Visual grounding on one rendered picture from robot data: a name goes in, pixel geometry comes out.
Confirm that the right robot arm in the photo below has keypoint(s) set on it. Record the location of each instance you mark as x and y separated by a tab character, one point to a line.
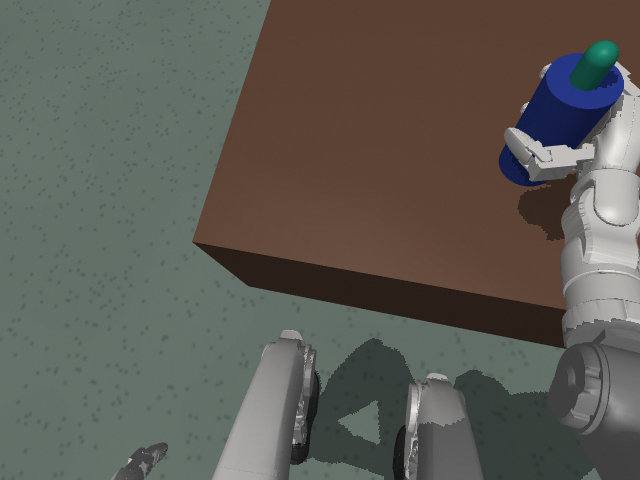
596	388

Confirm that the bottle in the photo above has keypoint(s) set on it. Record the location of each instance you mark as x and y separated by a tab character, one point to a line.
576	91

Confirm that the left robot foot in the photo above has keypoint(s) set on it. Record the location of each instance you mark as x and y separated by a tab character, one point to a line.
300	451

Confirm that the left robot hand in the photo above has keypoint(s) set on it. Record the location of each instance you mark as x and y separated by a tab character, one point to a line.
141	462

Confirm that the right robot hand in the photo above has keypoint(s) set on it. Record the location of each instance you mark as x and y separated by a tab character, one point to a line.
613	143

